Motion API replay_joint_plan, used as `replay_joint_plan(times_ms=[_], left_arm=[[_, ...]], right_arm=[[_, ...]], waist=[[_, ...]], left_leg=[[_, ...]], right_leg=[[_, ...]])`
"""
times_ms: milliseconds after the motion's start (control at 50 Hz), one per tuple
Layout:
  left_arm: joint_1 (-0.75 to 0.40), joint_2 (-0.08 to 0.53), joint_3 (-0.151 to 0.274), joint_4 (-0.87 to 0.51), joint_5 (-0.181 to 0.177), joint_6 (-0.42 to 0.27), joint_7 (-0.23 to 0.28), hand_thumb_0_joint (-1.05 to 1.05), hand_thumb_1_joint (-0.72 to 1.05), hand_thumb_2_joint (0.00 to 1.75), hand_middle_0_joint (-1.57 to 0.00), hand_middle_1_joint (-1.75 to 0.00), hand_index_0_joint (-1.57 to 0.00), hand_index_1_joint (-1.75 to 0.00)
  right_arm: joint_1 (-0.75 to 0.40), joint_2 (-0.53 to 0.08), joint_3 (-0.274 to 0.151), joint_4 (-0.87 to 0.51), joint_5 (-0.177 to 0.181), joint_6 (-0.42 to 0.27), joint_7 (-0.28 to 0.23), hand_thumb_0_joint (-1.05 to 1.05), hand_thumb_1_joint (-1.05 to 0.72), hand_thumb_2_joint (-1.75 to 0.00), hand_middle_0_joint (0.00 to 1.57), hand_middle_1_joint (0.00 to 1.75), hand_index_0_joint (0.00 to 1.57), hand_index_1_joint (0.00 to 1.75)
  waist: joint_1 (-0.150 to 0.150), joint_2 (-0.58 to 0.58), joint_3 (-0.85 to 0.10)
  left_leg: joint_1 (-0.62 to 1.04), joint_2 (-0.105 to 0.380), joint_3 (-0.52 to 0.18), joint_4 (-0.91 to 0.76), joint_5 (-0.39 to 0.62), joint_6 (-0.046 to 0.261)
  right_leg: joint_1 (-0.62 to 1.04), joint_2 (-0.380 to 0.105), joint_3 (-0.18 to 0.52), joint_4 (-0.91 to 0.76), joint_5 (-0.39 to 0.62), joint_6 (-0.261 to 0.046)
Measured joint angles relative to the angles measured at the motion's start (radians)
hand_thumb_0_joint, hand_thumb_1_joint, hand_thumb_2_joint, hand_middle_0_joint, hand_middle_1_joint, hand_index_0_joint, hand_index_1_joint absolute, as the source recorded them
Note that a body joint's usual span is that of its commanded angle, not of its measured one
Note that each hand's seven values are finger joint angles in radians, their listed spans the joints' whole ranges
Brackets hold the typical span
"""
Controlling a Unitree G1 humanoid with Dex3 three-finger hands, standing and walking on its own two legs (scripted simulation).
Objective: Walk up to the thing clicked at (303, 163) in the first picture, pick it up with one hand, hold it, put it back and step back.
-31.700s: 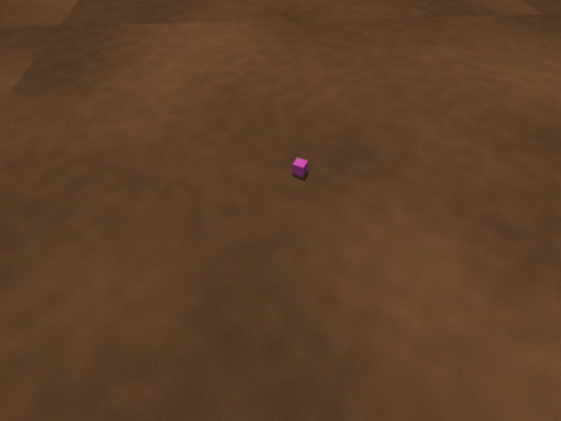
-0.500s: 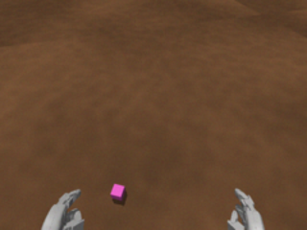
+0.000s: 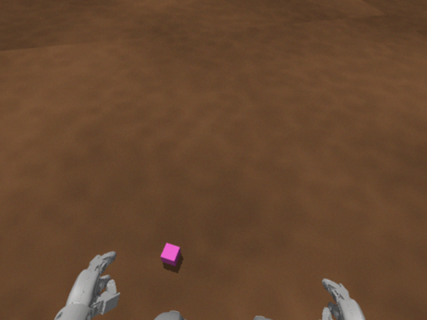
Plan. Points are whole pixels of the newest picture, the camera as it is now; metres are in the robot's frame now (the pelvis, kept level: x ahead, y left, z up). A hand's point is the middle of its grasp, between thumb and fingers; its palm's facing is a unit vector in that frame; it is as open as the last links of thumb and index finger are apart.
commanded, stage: stand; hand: left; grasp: from above
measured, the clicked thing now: (170, 254) +0.48 +0.19 -0.69
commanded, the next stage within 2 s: none
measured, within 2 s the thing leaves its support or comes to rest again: neither
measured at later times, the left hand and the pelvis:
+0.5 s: hand out of the picture +0.04 +0.24 -0.12, palm faces +0.04 -0.94 -0.33, open 7.4 cm; pelvis +0.01 +0.01 +0.05, yaw +1 degrees
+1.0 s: hand out of the picture +0.05 +0.24 -0.11, palm faces +0.04 -0.94 -0.34, open 7.4 cm; pelvis +0.01 +0.00 +0.06, yaw +1 degrees
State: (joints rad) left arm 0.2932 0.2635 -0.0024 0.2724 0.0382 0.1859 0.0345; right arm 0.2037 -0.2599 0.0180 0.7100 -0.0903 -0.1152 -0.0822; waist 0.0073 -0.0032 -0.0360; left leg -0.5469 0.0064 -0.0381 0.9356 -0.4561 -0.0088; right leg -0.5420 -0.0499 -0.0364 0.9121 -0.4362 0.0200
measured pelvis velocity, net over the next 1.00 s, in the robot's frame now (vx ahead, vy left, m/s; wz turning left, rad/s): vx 0.01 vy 0.00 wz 0.02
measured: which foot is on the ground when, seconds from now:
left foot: down 0.00-1.00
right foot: down 0.00-1.00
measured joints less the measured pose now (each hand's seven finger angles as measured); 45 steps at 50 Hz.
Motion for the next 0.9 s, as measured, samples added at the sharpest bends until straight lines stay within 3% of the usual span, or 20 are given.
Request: replay_joint_plan(times_ms=[120,360,580,900], left_arm=[[-0.073,0.025,0.033,0.327,0.015,-0.094,-0.001,0.01,0.90,0.90,-0.21,-0.30,-0.20,-0.30],[-0.054,0.018,0.047,0.690,0.001,-0.158,0.001,0.01,0.90,0.90,-0.21,-0.30,-0.20,-0.30],[-0.094,0.010,0.033,0.822,-0.003,-0.168,0.002,0.01,0.90,0.90,-0.21,-0.30,-0.20,-0.30],[-0.143,0.036,0.036,0.870,-0.007,-0.179,-0.006,0.01,0.90,0.90,-0.21,-0.30,-0.20,-0.30]], right_arm=[[-0.017,-0.031,-0.042,0.121,0.025,0.064,0.067,0.01,-0.90,-0.89,0.21,0.30,0.21,0.31],[-0.003,-0.030,-0.057,0.283,0.043,0.107,0.064,0.00,-0.90,-0.89,0.21,0.30,0.20,0.30],[-0.034,-0.021,-0.047,0.365,0.059,0.122,0.060,0.00,-0.90,-0.89,0.21,0.30,0.21,0.30],[-0.047,-0.046,-0.043,0.408,0.063,0.123,0.065,0.00,-0.90,-0.89,0.21,0.30,0.20,0.30]], waist=[[0.015,-0.013,0.047],[0.013,0.008,0.088],[0.012,0.017,0.099],[0.004,0.018,0.098]], left_leg=[[0.114,-0.014,0.014,-0.111,0.047,0.006],[0.298,-0.013,0.005,-0.331,0.141,0.009],[0.406,-0.016,0.001,-0.479,0.217,0.008],[0.440,-0.007,-0.007,-0.549,0.258,-0.002]], right_leg=[[0.102,-0.014,0.011,-0.088,0.037,0.011],[0.300,-0.011,-0.007,-0.329,0.138,0.017],[0.409,-0.013,-0.014,-0.474,0.211,0.019],[0.444,-0.003,-0.024,-0.542,0.249,0.011]])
